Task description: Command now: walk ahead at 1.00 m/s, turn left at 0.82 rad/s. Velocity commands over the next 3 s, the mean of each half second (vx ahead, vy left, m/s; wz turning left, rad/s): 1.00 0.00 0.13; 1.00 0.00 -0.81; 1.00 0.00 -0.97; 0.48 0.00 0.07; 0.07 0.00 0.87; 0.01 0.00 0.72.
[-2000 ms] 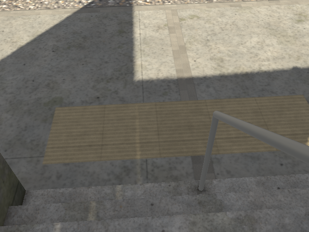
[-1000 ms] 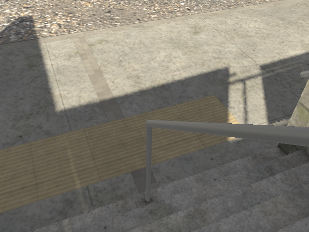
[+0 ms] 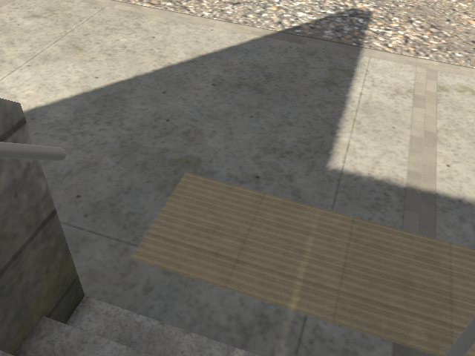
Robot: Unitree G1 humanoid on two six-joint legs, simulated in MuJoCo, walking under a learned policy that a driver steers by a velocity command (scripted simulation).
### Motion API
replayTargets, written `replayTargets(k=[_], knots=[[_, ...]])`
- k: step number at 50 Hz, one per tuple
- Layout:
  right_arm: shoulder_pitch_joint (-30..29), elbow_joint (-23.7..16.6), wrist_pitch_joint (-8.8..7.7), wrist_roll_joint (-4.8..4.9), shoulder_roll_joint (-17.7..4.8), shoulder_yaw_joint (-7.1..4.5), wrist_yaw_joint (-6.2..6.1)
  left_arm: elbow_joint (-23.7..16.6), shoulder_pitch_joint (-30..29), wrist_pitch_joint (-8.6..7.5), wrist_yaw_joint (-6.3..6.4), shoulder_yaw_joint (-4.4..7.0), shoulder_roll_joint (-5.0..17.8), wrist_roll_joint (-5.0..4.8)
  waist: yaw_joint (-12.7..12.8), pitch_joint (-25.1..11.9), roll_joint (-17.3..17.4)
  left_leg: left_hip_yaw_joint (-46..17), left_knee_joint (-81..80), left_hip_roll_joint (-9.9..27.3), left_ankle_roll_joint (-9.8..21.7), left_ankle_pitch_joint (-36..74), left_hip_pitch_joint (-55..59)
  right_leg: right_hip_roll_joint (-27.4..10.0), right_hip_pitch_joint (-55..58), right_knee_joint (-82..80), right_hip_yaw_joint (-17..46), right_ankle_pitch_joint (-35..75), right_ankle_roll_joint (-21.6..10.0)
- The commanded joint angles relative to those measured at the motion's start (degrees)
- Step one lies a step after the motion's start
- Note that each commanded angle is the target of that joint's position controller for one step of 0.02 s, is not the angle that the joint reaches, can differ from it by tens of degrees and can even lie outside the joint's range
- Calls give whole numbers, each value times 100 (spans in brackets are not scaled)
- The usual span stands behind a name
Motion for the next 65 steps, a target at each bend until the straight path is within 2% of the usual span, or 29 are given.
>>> replayTargets(k=[1,3,6,7,11,13,16,18,20,22,23,24,26,28,35,38,39,40,41,43,45,49,51,54,57,58,60,63,65], knots=[[-1822,-745,-73,-27,-670,-240,13,766,3669,44,63,482,961,-228,2326,802,-151,-355,3968,-165,182,3457,-2990,-857,3442,-2029,385,36,-554],[-593,-1318,-182,75,422,104,-52,553,2631,38,-176,212,822,-44,217,647,-1524,207,4417,246,275,669,-5579,-1892,4018,702,1490,3756,-71],[-1497,-854,-87,-424,36,67,-16,878,2927,-122,-80,106,437,-89,338,1219,560,-159,3207,786,165,2391,-6450,-1264,2300,108,1290,-940,-379],[-1447,-1071,-133,-378,139,106,13,1036,3010,-206,-27,111,712,-32,122,1236,-711,-489,2226,1162,-51,2904,-6428,-1799,1849,264,2262,-304,-573],[-1995,-856,-105,-417,-570,-94,207,848,1788,-274,120,135,1202,-118,-185,1426,22,-500,-747,1441,-401,6919,-3396,-1681,-767,-443,2079,-3692,-824],[-3230,-1043,-327,-289,-530,-8,382,890,1892,-225,173,-35,630,-225,287,1525,396,674,-3176,1446,-299,8724,-2631,-688,-655,61,1204,-4633,-806],[-3254,-969,-194,153,-496,9,355,1011,2212,-17,115,109,986,18,863,1515,-494,1205,-4377,1668,-543,7740,-882,-754,-505,207,998,-4173,-1083],[-2414,-665,-239,241,-772,-155,216,1345,2753,113,208,108,720,300,951,1255,-619,522,-5598,2122,-574,7659,-647,-684,1077,1680,896,-2869,-1088],[-93,72,-225,82,-1102,-401,153,1439,2534,119,229,176,846,209,-67,219,-151,1196,-6092,1711,-708,7730,1579,-416,1061,4539,435,-825,-1081],[543,197,-198,-134,-1125,-428,187,1341,2263,232,264,376,945,7,-571,452,1022,831,-6140,2398,-413,7931,3343,561,-1451,7521,27,-6464,-997],[369,80,-316,-184,-941,-216,276,1104,3257,189,264,315,551,-233,367,-170,1259,187,-3995,3416,-387,10734,4698,12,-2870,6966,271,-6608,-837],[729,195,-340,-36,-1058,-342,299,1174,3164,204,283,265,392,-127,91,-386,1335,-233,-4156,3817,-148,9536,4804,-339,-3492,6393,139,-6159,-827],[463,383,-536,-37,-1110,-459,261,1084,2520,265,190,334,371,170,287,-204,1509,-508,-4611,3690,193,4601,2618,-792,-3057,5025,355,-4502,-737],[-146,334,-629,12,-622,-235,252,609,1356,497,62,332,263,181,502,1021,842,-85,-4821,3695,156,4854,-562,-806,-2030,3159,283,-2880,-240],[-1396,207,-948,104,-884,-283,18,660,1741,392,-229,212,153,-55,1331,396,861,2302,-2910,2702,-864,2597,-2794,48,2119,1017,-1416,2133,-453],[-722,466,-507,-203,-1353,-399,-58,1039,2906,561,-42,512,918,-17,1497,270,700,2626,85,2879,-672,6582,-1131,489,2652,303,-2101,-671,-967],[-881,431,-302,-216,-1368,-467,-193,1044,3387,576,-80,570,1100,94,1884,432,629,2096,2727,2772,-615,6602,-855,-272,2380,-1151,-544,-1720,-1613],[-1502,371,-117,-274,-870,-364,-244,965,3197,544,-171,497,1014,-55,2244,1173,-362,2068,5238,1854,-480,2290,-2266,-648,2498,-1714,34,-684,-1908],[-1434,-518,-109,-271,-217,-130,-245,1010,2719,430,-214,336,1387,-229,998,1600,-1906,1937,5226,1412,-503,259,-4625,-540,2816,764,201,4659,-1257],[-1254,-711,-222,-554,-668,-147,-19,1303,3363,279,-167,372,1372,-306,902,447,159,691,3127,1859,-429,-2,-5687,-1111,3362,424,2554,595,-1931],[-1276,-797,-367,-511,-507,-82,-32,982,2349,157,-41,336,1575,-125,227,205,-278,252,1477,1865,-847,2086,-5868,-1567,2353,20,3843,-1397,-2295],[-1447,-434,-342,-263,-1146,-253,10,762,1553,-53,117,181,846,-79,-28,636,484,586,-2074,1652,-1251,6661,-2327,-238,-743,490,2515,-2667,-1775],[-1813,-635,-400,-145,-522,-85,139,600,1065,-96,116,69,559,-292,140,546,368,977,-3789,1275,-1164,8251,-97,455,-1890,840,1807,-4575,-1430],[-1081,-597,-347,-67,-474,-144,166,601,1119,13,-11,172,731,-90,255,543,-665,837,-4045,1045,-936,7496,805,497,-1313,1888,1809,-3839,-1389],[2239,418,-314,-10,-1182,-567,40,412,108,179,-157,274,676,85,-1482,-30,123,411,-5315,1737,-759,7056,3800,753,-2070,6422,1174,-2080,-1160],[1999,229,-311,86,-1072,-544,152,267,-66,196,-104,245,280,112,-1590,728,889,64,-6476,2409,-650,6255,3334,1594,-2864,8586,373,-5932,-1129],[1036,128,-491,-164,-391,-195,476,-354,974,185,80,8,-349,-172,229,221,1635,-528,-3856,3320,-1122,9507,4056,362,-5115,7992,-180,-5855,-1214],[1301,323,-685,-129,-585,-206,357,-467,-203,217,-19,77,20,372,170,745,1042,-1455,-4523,3715,-449,5690,1806,-462,-5535,6935,576,-4048,-958],[129,197,-735,-174,-295,-27,62,-545,-816,201,-253,-22,10,182,595,1951,403,-519,-5447,3160,-668,4363,-2181,-309,-2630,3404,275,-1689,-353]])
Next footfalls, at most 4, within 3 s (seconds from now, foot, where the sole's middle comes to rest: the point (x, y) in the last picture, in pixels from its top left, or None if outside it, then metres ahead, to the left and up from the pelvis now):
0.02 right None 0.05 -0.14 -0.84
0.44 left None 0.41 0.15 -1.04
0.80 right None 0.60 -0.02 -1.25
1.16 left None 0.91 0.08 -1.45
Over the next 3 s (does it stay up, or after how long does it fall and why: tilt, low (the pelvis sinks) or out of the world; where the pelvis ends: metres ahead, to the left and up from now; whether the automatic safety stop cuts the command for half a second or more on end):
stays up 1.44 -0.41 -0.89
